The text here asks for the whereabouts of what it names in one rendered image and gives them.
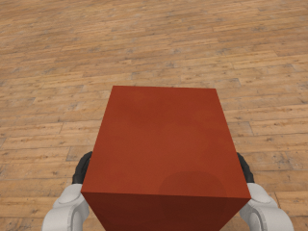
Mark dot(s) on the carton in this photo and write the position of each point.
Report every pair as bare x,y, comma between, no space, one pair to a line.
164,160

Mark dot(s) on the robot right forearm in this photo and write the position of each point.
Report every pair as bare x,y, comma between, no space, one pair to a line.
261,212

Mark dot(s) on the robot left forearm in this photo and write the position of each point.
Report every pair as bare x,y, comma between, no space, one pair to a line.
68,212

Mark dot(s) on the left robot hand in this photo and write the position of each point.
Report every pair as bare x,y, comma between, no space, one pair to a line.
81,169

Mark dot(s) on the right robot hand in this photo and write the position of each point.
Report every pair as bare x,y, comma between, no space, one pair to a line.
249,178

